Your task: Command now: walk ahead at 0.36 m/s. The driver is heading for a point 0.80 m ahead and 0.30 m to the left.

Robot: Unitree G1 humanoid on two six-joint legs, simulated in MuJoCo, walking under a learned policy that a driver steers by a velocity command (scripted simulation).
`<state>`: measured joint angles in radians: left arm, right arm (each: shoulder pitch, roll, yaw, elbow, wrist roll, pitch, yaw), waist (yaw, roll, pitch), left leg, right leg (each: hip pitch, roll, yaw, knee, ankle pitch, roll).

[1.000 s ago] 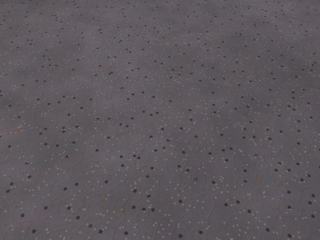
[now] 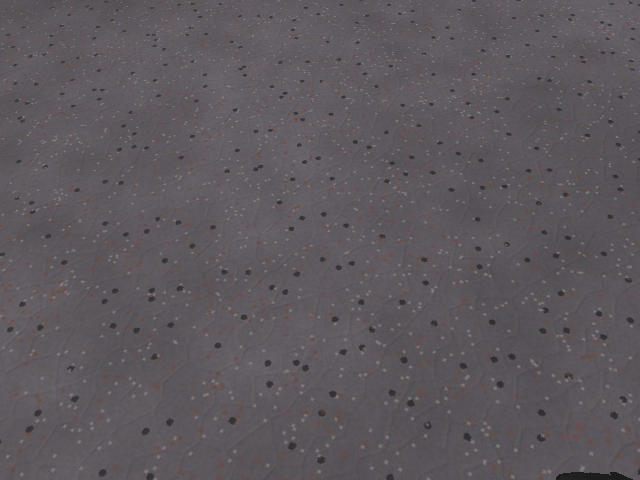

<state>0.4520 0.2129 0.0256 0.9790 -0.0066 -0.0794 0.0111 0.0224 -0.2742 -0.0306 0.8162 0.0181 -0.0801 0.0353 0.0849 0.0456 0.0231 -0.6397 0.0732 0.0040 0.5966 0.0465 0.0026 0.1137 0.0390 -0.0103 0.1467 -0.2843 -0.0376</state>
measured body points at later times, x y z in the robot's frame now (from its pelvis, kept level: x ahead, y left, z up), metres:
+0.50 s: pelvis +0.18 +0.03 +0.00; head +0.19 +0.02 +0.44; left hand +0.27 +0.30 -0.13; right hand +0.28 -0.22 -0.14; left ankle +0.23 +0.12 -0.74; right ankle +0.22 -0.11 -0.74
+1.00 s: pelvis +0.33 +0.10 -0.01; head +0.35 +0.13 +0.44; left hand +0.36 +0.39 -0.14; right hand +0.48 -0.16 -0.12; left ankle +0.32 +0.18 -0.74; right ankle +0.28 -0.08 -0.65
